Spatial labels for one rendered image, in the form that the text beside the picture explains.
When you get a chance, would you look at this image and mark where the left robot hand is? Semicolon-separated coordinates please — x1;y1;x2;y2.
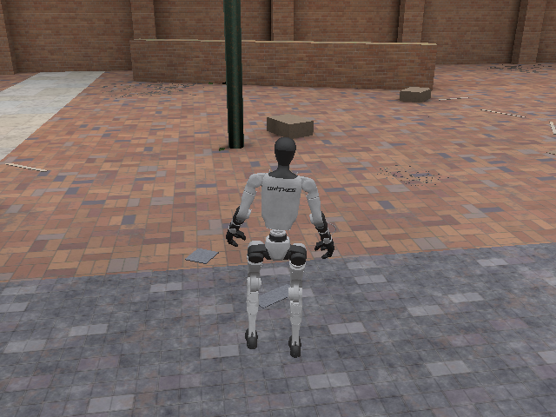
226;230;246;247

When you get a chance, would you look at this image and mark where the robot right upper arm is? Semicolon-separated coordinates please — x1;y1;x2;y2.
301;176;323;225

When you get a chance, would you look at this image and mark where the left robot thigh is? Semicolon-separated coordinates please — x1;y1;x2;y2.
247;241;266;292

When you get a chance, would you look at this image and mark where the right robot hand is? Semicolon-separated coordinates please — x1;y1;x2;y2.
314;239;334;259

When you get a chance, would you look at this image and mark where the robot left upper arm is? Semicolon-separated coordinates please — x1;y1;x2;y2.
236;173;265;220

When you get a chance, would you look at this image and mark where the robot left forearm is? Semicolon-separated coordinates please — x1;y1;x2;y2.
228;206;245;234

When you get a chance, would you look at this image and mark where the robot right forearm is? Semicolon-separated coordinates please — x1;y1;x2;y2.
315;211;332;244

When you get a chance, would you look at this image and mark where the robot head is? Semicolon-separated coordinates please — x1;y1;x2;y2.
268;137;298;179

